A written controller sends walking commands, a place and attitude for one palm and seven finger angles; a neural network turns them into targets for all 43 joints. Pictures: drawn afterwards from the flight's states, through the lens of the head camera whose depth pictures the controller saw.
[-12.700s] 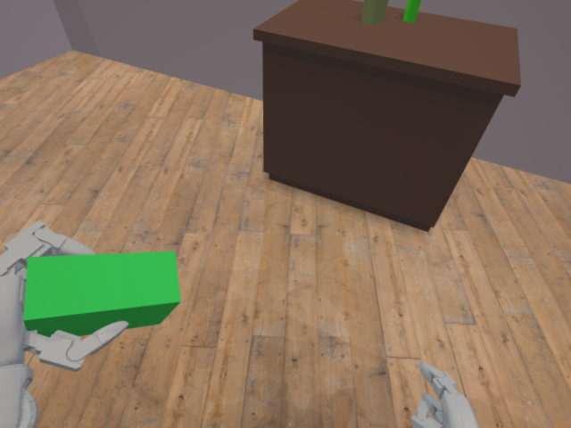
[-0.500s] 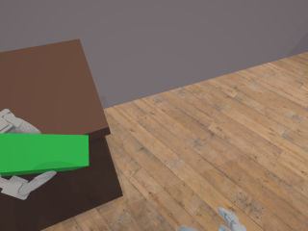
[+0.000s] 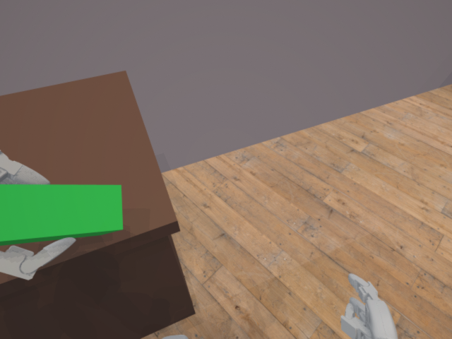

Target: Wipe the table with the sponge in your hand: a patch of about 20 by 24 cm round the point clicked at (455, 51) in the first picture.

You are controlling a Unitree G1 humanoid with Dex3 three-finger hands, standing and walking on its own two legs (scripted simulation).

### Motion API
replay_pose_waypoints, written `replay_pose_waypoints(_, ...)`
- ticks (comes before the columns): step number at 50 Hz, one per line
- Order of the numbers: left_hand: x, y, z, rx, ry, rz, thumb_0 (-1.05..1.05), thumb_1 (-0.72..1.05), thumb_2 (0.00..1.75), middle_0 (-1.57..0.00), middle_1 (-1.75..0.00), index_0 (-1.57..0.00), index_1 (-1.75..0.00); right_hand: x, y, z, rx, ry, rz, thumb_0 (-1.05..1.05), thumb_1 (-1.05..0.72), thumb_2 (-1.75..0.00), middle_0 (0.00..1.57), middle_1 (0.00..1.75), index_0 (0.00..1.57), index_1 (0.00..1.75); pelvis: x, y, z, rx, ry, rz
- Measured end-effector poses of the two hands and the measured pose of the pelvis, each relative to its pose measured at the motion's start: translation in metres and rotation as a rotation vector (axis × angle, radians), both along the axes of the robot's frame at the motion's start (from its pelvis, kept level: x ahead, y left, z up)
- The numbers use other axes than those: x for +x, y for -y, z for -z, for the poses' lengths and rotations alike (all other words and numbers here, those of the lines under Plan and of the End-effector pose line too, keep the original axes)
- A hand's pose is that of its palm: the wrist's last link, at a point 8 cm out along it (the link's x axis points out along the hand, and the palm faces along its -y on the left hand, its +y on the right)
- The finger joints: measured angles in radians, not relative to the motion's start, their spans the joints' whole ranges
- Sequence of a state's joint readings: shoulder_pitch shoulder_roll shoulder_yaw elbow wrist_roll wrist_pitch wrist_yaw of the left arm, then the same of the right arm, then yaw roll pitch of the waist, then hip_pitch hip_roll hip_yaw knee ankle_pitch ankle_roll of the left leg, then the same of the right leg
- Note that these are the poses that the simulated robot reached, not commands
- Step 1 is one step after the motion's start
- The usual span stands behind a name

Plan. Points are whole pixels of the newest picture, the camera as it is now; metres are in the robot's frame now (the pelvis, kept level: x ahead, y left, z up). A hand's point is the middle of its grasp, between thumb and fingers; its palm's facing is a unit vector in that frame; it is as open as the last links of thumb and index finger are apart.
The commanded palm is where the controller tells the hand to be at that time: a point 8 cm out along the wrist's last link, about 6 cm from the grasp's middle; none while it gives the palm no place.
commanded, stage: shuffle to correct the standing spot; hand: left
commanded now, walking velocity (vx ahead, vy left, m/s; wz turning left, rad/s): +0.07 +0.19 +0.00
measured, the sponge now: (75, 214) +0.23 +0.21 +0.17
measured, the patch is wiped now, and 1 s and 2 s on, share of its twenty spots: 0.00 0.00 0.00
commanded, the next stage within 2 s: come to a stop and stand still in 0.30 s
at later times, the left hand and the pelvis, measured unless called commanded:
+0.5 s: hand out of the picture +0.26 +0.33 +0.19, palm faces +0.43 -0.78 -0.45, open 10.1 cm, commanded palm +0.19 +0.36 +0.20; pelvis +0.03 +0.08 +0.01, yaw +1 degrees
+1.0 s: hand (2, 188) +0.26 +0.33 +0.18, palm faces +0.39 -0.86 -0.34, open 10.1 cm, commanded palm +0.20 +0.37 +0.20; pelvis +0.05 +0.09 +0.03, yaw +0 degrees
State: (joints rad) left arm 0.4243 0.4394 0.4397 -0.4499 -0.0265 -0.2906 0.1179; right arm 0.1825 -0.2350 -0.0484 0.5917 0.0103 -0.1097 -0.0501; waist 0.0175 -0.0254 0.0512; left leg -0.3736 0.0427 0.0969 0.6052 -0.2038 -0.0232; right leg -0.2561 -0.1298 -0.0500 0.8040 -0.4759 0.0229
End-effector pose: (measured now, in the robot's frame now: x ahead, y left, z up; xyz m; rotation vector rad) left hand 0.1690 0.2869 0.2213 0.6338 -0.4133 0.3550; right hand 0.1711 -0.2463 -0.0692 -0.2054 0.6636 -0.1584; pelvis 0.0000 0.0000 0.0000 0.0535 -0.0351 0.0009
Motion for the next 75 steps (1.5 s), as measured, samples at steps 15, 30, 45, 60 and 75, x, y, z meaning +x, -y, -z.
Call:
replay_pose_waypoints(15,0.021,-0.032,0.005,-0.078,-0.022,0.027,-0.01,-0.5,1.02,-0.73,-1.36,-0.75,-1.35,0.017,-0.08,0.01,0.04,-0.138,-0.115,0.01,-0.9,-0.9,0.2,0.3,0.21,0.3,0.031,-0.047,-0.008,-0.026,-0.036,-0.023)
replay_pose_waypoints(30,0.038,-0.062,0.014,-0.123,-0.081,0.006,-0.01,-0.5,1.02,-0.73,-1.36,-0.75,-1.35,0.02,-0.111,0.003,0.061,-0.068,-0.057,0.01,-0.9,-0.9,0.2,0.3,0.2,0.3,0.039,-0.074,-0.01,-0.041,-0.025,-0.016)
replay_pose_waypoints(45,0.054,-0.093,0.036,-0.267,-0.145,-0.073,-0.01,-0.5,1.02,-0.73,-1.36,-0.75,-1.35,0.033,-0.108,-0.023,-0.021,-0.043,-0.032,0.01,-0.9,-0.9,0.2,0.3,0.2,0.3,0.048,-0.089,-0.024,-0.058,-0.024,0.002)
replay_pose_waypoints(60,0.071,-0.132,0.006,-0.16,-0.044,-0.081,-0.01,-0.5,1.02,-0.74,-1.36,-0.75,-1.35,0.027,-0.121,-0.024,0.015,-0.038,-0.088,0.01,-0.9,-0.9,0.2,0.3,0.2,0.3,0.03,-0.098,-0.025,-0.075,-0.041,0.03)
replay_pose_waypoints(75,0.071,-0.131,0.023,-0.174,-0.062,0.037,-0.01,-0.5,1.02,-0.74,-1.36,-0.75,-1.35,0.031,-0.144,-0.037,-0.057,-0.047,-0.079,0.01,-0.9,-0.9,0.2,0.3,0.2,0.3,0.048,-0.12,-0.025,-0.081,-0.029,0.019)
